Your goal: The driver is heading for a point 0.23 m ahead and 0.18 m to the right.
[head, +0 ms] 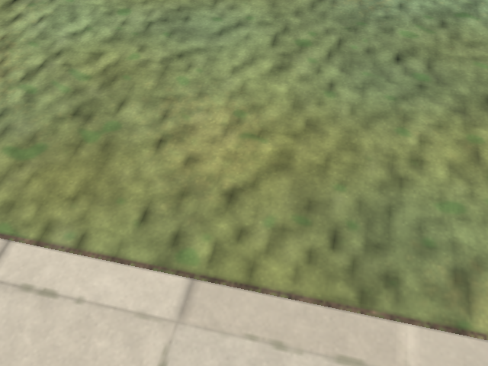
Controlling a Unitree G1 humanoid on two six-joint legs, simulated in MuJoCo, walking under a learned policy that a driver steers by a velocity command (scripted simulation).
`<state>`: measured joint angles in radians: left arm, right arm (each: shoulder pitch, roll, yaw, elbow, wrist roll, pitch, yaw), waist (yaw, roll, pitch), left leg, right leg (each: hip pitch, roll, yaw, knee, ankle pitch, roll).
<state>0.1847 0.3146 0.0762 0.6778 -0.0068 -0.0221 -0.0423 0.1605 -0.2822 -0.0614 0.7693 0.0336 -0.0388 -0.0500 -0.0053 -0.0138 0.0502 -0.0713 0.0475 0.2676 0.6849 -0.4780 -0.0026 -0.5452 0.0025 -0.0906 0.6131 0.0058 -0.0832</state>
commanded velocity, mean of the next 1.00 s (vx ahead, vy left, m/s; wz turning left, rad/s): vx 0.04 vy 0.00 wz -0.39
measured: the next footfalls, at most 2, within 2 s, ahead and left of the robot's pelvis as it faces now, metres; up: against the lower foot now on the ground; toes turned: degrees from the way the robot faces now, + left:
left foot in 0.50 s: +0.26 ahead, +0.14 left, +0.00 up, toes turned -27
right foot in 0.84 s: +0.10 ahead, -0.07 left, +0.00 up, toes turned -21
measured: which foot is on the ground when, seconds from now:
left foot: down 0.00-0.00, up 0.02-0.48, down 0.50-1.00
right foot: down 0.00-0.52, up 0.54-0.82, down 0.84-1.00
